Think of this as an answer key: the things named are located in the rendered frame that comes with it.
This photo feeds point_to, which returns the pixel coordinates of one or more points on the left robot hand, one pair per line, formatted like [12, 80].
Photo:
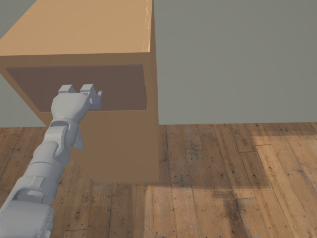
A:
[71, 105]

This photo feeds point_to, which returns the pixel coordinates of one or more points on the drawer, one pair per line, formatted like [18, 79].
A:
[123, 86]

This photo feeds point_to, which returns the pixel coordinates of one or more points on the robot left forearm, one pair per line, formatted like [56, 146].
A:
[39, 184]

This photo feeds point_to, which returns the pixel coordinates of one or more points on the handle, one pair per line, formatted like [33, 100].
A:
[96, 103]

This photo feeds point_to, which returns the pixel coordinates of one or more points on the left robot upper arm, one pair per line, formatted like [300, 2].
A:
[23, 219]

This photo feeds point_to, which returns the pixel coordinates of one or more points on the cabinet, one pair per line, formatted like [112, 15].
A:
[119, 146]

